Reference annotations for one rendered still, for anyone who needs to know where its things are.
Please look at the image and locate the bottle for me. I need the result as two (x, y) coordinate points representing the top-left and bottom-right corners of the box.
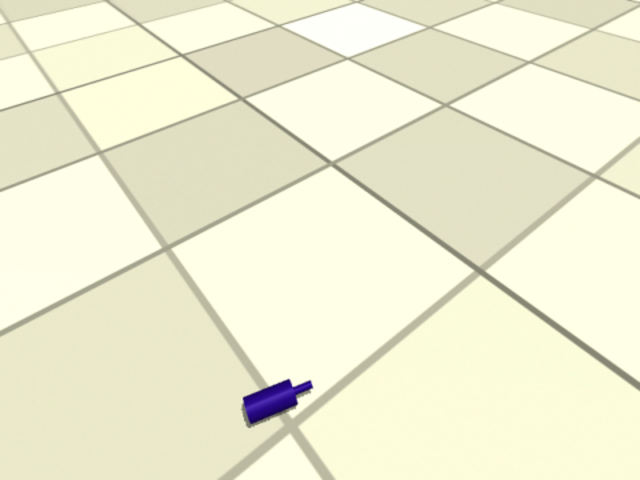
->
(243, 379), (313, 424)

